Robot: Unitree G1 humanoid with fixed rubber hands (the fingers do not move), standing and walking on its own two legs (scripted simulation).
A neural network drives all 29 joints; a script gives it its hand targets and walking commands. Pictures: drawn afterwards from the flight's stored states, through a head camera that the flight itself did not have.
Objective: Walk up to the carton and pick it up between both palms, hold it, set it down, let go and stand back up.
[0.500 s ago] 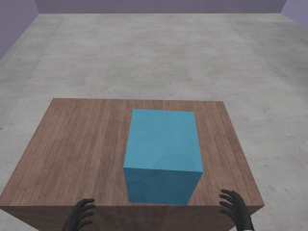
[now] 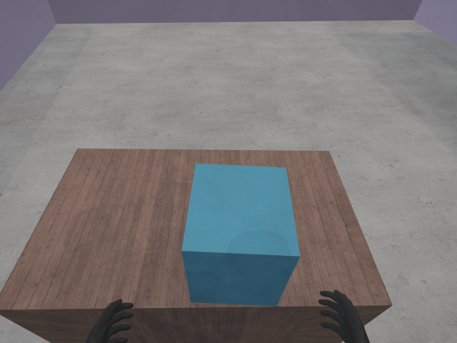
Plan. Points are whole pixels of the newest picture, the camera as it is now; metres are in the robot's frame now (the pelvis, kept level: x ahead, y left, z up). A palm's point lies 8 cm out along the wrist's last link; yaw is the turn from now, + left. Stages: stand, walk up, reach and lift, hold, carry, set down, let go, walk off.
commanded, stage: set down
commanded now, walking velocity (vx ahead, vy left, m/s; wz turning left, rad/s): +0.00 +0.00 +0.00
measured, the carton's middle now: (237, 236) +0.36 -0.01 -0.08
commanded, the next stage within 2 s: let go in 0.28 s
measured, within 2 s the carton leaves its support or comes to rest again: neither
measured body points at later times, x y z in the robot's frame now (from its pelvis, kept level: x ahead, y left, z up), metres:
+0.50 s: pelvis +0.00 +0.00 +0.00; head -0.01 +0.01 +0.45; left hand +0.16 +0.24 -0.09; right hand +0.17 -0.22 -0.09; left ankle +0.01 +0.13 -0.75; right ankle -0.06 -0.12 -0.75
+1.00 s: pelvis -0.02 +0.01 +0.00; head -0.03 +0.01 +0.44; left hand +0.13 +0.28 -0.09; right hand +0.13 -0.29 -0.09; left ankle +0.01 +0.13 -0.75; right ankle -0.06 -0.12 -0.75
